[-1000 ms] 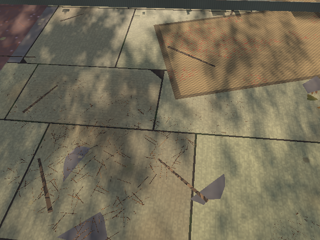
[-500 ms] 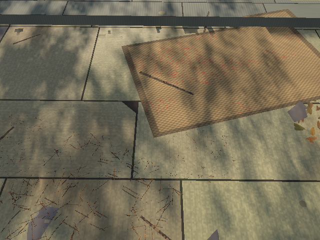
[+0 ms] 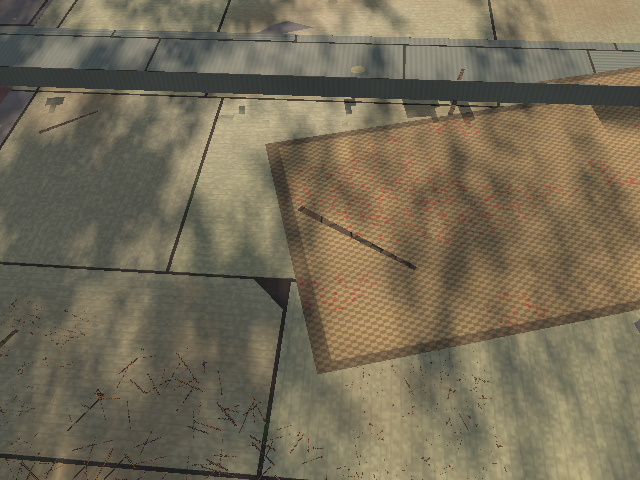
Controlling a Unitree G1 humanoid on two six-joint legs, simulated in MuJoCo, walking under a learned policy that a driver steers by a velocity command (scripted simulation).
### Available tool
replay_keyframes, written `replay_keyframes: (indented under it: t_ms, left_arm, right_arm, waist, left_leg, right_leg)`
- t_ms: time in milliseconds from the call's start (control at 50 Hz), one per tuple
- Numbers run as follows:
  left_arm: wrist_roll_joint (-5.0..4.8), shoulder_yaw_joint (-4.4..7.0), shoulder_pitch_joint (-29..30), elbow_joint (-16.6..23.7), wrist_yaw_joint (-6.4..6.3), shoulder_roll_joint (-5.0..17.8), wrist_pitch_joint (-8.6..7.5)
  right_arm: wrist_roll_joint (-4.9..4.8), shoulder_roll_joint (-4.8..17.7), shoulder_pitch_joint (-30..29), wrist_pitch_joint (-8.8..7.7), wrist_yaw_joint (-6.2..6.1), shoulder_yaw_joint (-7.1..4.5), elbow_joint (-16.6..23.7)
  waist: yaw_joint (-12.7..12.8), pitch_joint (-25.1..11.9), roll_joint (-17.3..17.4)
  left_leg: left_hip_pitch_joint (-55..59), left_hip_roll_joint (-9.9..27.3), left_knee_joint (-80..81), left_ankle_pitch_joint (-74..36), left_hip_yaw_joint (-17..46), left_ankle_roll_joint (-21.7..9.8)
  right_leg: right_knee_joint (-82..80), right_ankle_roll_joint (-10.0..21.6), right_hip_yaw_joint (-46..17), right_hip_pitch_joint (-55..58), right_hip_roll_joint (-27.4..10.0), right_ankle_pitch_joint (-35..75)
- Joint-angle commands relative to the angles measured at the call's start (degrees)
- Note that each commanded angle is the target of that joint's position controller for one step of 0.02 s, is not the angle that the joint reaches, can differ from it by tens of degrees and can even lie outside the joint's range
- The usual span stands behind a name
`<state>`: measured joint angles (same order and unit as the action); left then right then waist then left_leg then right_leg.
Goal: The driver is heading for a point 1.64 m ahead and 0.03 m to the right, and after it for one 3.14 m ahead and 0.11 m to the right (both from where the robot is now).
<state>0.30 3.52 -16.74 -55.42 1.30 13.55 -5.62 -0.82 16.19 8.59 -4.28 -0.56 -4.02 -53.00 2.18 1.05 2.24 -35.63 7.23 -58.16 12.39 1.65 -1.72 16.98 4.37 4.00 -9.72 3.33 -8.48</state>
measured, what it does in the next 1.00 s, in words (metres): walks ahead: left foot, then right foot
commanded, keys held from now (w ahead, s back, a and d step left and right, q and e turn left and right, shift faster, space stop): w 1.00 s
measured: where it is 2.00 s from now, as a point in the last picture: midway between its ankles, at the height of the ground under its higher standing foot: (336, 248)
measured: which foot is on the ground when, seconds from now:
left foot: up 0.00-0.28, down 0.30-0.88, up 0.90-1.00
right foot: down 0.00-0.32, up 0.34-0.84, down 0.86-1.00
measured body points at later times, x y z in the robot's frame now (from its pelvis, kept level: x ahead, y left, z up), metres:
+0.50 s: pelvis +0.29 +0.08 +0.00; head +0.31 +0.09 +0.44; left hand +0.37 +0.35 -0.14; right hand +0.36 -0.19 -0.13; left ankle +0.32 +0.16 -0.75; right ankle +0.27 -0.08 -0.66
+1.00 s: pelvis +0.57 +0.01 -0.01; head +0.60 +0.00 +0.44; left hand +0.69 +0.28 -0.13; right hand +0.62 -0.26 -0.15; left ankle +0.48 +0.16 -0.65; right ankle +0.64 -0.07 -0.75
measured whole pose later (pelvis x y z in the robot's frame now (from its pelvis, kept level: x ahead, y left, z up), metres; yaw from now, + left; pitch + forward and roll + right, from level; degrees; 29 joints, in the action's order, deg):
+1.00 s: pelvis +0.57 +0.01 -0.01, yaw +0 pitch +1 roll +0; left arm 0.1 3.6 -8.9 -51.6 1.6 14.2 -5.2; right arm -1.6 15.5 15.6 -5.1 -0.1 -3.4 -56.2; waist -0.2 2.0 1.5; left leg -23.2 2.9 -67.4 21.5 1.0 -2.7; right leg 26.6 3.6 4.0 -19.5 1.6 -8.5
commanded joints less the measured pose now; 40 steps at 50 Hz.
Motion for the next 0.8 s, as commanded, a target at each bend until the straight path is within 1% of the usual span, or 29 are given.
replay_keyframes:
  t_ms: [20,60,100,160,200,240,260,280,300,320,340,360,380,400,420,440,460,480,500,540,580,620,660,700,740,780,800]
  left_arm:
    - [-0.23,1.66,1.18,2.91,-1.06,8.81,-0.71]
    - [-0.49,1.59,-0.18,2.43,-1.39,8.89,-0.48]
    - [-0.79,1.61,-2.35,1.62,-1.55,9.18,-0.36]
    - [-1.08,1.74,-5.64,0.00,-1.61,9.49,0.24]
    - [-1.22,1.99,-6.82,-0.82,-1.78,9.85,0.90]
    - [-1.38,2.36,-6.31,-1.03,-2.05,10.59,1.48]
    - [-1.39,2.53,-5.28,-0.79,-2.13,11.12,1.73]
    - [-1.47,2.54,-3.86,-0.48,-2.18,11.28,2.03]
    - [-1.24,1.98,-3.44,-0.07,-2.23,9.84,2.27]
    - [-0.01,0.97,-4.53,1.40,-2.32,7.78,2.22]
    - [-0.48,-1.01,-11.39,1.35,-1.57,0.25,0.82]
    - [-1.92,0.35,-6.60,1.22,-1.32,6.71,-0.49]
    - [-3.05,1.04,-1.27,2.97,-1.18,9.13,-1.30]
    - [-2.83,1.04,1.21,3.38,-1.62,8.89,-1.46]
    - [-1.92,1.48,2.29,3.43,-1.99,8.56,-1.15]
    - [-1.63,1.62,0.99,3.23,-2.04,7.69,-0.43]
    - [-1.58,1.54,0.02,3.01,-2.06,6.39,0.28]
    - [-1.56,1.46,-0.15,3.04,-2.11,5.46,0.84]
    - [-1.39,1.45,1.01,3.52,-2.17,5.20,1.23]
    - [-0.80,1.55,5.10,5.06,-2.25,5.45,1.50]
    - [-0.55,1.46,8.45,6.16,-2.01,5.04,1.36]
    - [-0.70,1.10,11.99,7.09,-1.57,4.24,1.06]
    - [-0.95,0.61,16.23,8.21,-1.13,3.60,0.85]
    - [-1.23,0.27,19.55,9.31,-0.57,3.58,0.71]
    - [-1.43,0.07,22.25,10.61,0.18,3.88,0.39]
    - [-1.55,0.16,22.85,11.55,0.91,4.76,0.01]
    - [-1.60,0.43,21.45,11.43,1.13,5.62,-0.12]
  right_arm:
    - [0.57,2.49,-0.87,0.06,0.02,-0.62,2.93]
    - [0.44,1.80,-4.40,-0.20,0.39,-0.35,3.85]
    - [0.19,1.20,-8.51,-0.42,0.78,0.07,4.89]
    - [-0.21,1.26,-13.24,-0.67,1.61,0.48,6.52]
    - [-0.39,1.72,-15.29,-1.04,2.36,0.57,7.74]
    - [-0.52,2.95,-14.38,-1.43,2.94,0.28,8.12]
    - [-0.51,4.07,-11.89,-1.56,3.03,-0.19,7.64]
    - [-0.35,5.55,-6.45,-1.63,2.93,-1.07,6.15]
    - [-0.14,8.32,3.50,-1.57,2.53,-2.58,2.94]
    - [0.61,12.81,14.06,-1.38,1.88,-3.76,0.84]
    - [0.55,14.95,15.77,-1.15,2.32,-3.95,-0.30]
    - [-0.01,9.52,14.32,-1.28,2.39,-2.37,0.35]
    - [-0.05,7.33,9.52,-1.52,2.18,-1.72,1.27]
    - [0.39,6.20,5.07,-1.68,2.18,-1.25,2.28]
    - [0.97,4.69,2.37,-1.83,2.30,-0.87,2.61]
    - [1.59,3.56,1.43,-2.03,2.39,-0.48,2.49]
    - [1.55,3.20,1.56,-2.13,2.48,-0.41,2.16]
    - [1.27,3.64,2.21,-2.25,2.36,-0.48,1.72]
    - [1.12,4.56,3.03,-2.36,2.08,-0.68,1.28]
    - [1.06,6.09,5.00,-2.26,1.29,-1.03,0.49]
    - [0.92,6.35,6.62,-1.89,0.68,-1.01,-0.08]
    - [0.67,6.38,7.95,-1.66,0.39,-0.89,-0.51]
    - [0.36,6.64,10.22,-1.51,0.26,-0.88,-1.34]
    - [0.14,6.90,12.58,-1.14,0.24,-0.94,-2.42]
    - [0.05,7.13,14.42,-0.46,0.15,-1.11,-3.42]
    - [-0.11,7.78,14.67,0.19,-0.11,-1.46,-3.91]
    - [-0.15,8.19,14.02,0.46,-0.23,-1.64,-3.84]
  waist:
    - [-1.74,0.27,-4.92]
    - [-0.75,1.11,-5.41]
    - [0.69,2.09,-5.40]
    - [2.28,3.63,-5.47]
    - [2.36,4.26,-5.71]
    - [0.84,3.43,-6.64]
    - [-0.85,1.77,-7.49]
    - [-4.11,-1.60,-7.93]
    - [-8.32,-7.65,-6.78]
    - [-10.97,-16.50,1.02]
    - [-6.43,-22.98,15.94]
    - [-8.68,-19.55,9.39]
    - [-8.00,-11.75,6.93]
    - [-6.10,-7.62,1.75]
    - [-4.46,-4.51,0.52]
    - [-2.57,-4.07,1.80]
    - [-1.76,-3.79,2.27]
    - [-1.29,-3.07,2.13]
    - [-1.20,-1.99,1.79]
    - [-1.89,-0.31,0.57]
    - [-2.68,0.34,0.39]
    - [-3.73,1.08,0.80]
    - [-5.26,2.09,0.75]
    - [-6.47,3.14,0.75]
    - [-7.07,4.04,0.82]
    - [-6.15,3.89,1.50]
    - [-4.94,2.95,2.13]
  left_leg:
    - [-4.70,1.86,8.09,-9.35,1.37,1.32]
    - [-3.41,0.71,15.07,-15.19,0.20,1.49]
    - [-1.84,-0.66,20.64,-18.56,-1.25,1.44]
    - [-2.65,-1.73,25.34,-17.85,-1.72,0.95]
    - [-3.66,-2.11,27.45,-14.77,-1.48,-0.12]
    - [-1.16,-2.97,29.01,-10.59,-1.84,-1.59]
    - [3.24,-4.29,29.41,-8.57,-2.91,-2.43]
    - [11.39,-6.32,30.39,-8.25,-4.77,-3.60]
    - [25.39,-6.75,29.86,-9.58,-4.85,-5.37]
    - [43.49,4.85,28.32,-10.11,8.91,-9.16]
    - [59.54,15.60,36.75,2.94,36.50,-17.88]
    - [57.32,13.79,40.53,9.44,37.62,-15.52]
    - [50.06,12.19,41.45,6.88,29.14,-13.11]
    - [41.60,10.31,42.85,0.69,22.91,-11.99]
    - [34.51,8.51,44.45,-4.42,18.30,-11.62]
    - [30.37,7.14,45.98,-6.96,15.35,-11.16]
    - [28.33,6.41,47.50,-7.95,13.56,-11.35]
    - [26.87,6.14,48.74,-9.05,11.83,-11.69]
    - [26.03,6.08,49.86,-10.37,10.44,-12.01]
    - [26.70,6.03,51.21,-13.02,8.46,-12.25]
    - [27.89,4.91,51.52,-15.11,5.75,-11.24]
    - [27.94,3.25,51.74,-15.70,2.71,-9.95]
    - [28.89,2.84,51.99,-14.44,1.29,-9.35]
    - [32.09,3.88,51.18,-13.93,1.22,-9.39]
    - [36.59,5.79,49.18,-15.44,1.54,-9.39]
    - [40.38,7.76,46.50,-19.63,2.10,-8.71]
    - [41.49,8.21,44.67,-23.81,2.05,-8.08]
  right_leg:
    - [-10.79,8.72,-11.87,2.07,-15.84,9.30]
    - [-11.05,7.43,-8.87,2.09,-14.26,9.70]
    - [-11.28,6.79,-7.27,2.83,-13.79,8.62]
    - [-9.76,6.76,-7.04,7.75,-15.53,8.57]
    - [-7.57,6.46,-7.50,11.93,-17.50,10.49]
    - [-4.68,5.51,-7.80,14.80,-18.97,15.74]
    - [-1.85,4.85,-7.39,15.30,-18.89,23.02]
    - [4.32,3.84,-5.86,14.68,-17.51,32.71]
    - [15.61,2.18,-3.56,10.13,-14.38,35.09]
    - [34.79,0.02,-0.90,-2.93,-10.46,16.78]
    - [52.25,-2.98,-4.54,-24.58,0.25,-23.05]
    - [58.53,-1.88,-11.43,-31.15,-2.53,-25.05]
    - [58.84,-0.90,-10.06,-34.64,-5.32,-19.85]
    - [56.36,-0.90,-8.44,-32.41,-8.44,-14.22]
    - [53.02,-1.20,-8.04,-29.87,-10.20,-10.91]
    - [51.09,-1.23,-8.54,-26.14,-11.64,-8.77]
    - [49.34,-1.46,-8.43,-24.36,-12.05,-8.01]
    - [47.36,-1.84,-8.10,-24.14,-12.47,-7.61]
    - [45.24,-2.39,-7.75,-25.28,-12.77,-6.08]
    - [39.44,-3.69,-7.45,-29.14,-13.00,-0.78]
    - [32.89,-4.35,-6.94,-30.60,-12.60,5.79]
    - [25.81,-4.38,-5.65,-29.08,-11.37,11.69]
    - [20.21,-4.23,-4.14,-27.61,-9.98,14.92]
    - [16.78,-3.96,-3.74,-28.02,-9.18,14.85]
    - [14.37,-3.18,-3.75,-29.58,-8.60,12.38]
    - [12.70,-1.77,-3.86,-29.16,-8.02,8.31]
    - [12.00,-0.98,-3.45,-26.62,-7.30,6.19]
